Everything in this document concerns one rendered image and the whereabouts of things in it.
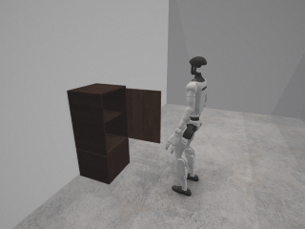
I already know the cupboard door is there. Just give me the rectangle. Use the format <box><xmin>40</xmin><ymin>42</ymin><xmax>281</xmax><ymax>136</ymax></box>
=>
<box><xmin>126</xmin><ymin>88</ymin><xmax>161</xmax><ymax>144</ymax></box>

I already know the robot left hand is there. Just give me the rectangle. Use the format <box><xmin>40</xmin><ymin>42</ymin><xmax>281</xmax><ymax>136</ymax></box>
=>
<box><xmin>165</xmin><ymin>134</ymin><xmax>179</xmax><ymax>154</ymax></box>

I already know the left robot upper arm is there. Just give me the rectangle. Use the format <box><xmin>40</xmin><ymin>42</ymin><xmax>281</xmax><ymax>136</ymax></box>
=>
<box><xmin>186</xmin><ymin>82</ymin><xmax>197</xmax><ymax>115</ymax></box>

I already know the left robot forearm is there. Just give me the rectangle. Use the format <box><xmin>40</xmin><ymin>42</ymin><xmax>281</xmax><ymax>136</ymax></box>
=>
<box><xmin>174</xmin><ymin>107</ymin><xmax>192</xmax><ymax>137</ymax></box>

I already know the left robot shin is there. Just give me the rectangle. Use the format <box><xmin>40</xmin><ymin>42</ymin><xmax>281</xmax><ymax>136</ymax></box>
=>
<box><xmin>175</xmin><ymin>158</ymin><xmax>188</xmax><ymax>191</ymax></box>

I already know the robot torso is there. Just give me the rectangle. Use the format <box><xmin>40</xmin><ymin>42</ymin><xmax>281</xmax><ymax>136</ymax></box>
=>
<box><xmin>186</xmin><ymin>79</ymin><xmax>207</xmax><ymax>132</ymax></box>

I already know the right robot upper arm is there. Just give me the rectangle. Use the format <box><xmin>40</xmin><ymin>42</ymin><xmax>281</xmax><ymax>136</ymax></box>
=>
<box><xmin>204</xmin><ymin>78</ymin><xmax>208</xmax><ymax>102</ymax></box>

